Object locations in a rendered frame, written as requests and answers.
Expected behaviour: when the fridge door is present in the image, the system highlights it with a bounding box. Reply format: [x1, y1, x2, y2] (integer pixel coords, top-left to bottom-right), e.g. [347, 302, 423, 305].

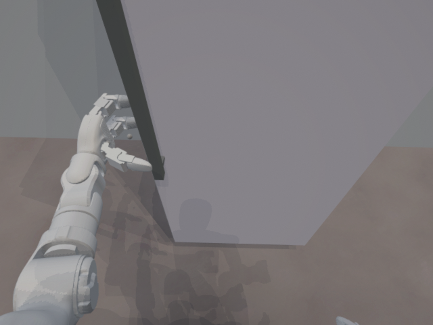
[121, 0, 433, 245]

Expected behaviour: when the handle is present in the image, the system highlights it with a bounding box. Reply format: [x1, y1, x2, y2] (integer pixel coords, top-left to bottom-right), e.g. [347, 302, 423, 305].
[96, 0, 165, 180]

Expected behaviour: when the left robot hand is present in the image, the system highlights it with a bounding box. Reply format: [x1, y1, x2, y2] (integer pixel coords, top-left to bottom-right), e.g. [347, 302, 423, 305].
[77, 93, 152, 172]

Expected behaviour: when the robot left upper arm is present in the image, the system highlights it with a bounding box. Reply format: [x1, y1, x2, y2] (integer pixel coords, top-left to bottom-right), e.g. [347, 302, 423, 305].
[0, 255, 99, 325]

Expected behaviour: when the left robot forearm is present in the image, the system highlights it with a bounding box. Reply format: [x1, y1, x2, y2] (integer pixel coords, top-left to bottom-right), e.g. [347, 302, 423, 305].
[13, 153, 106, 311]

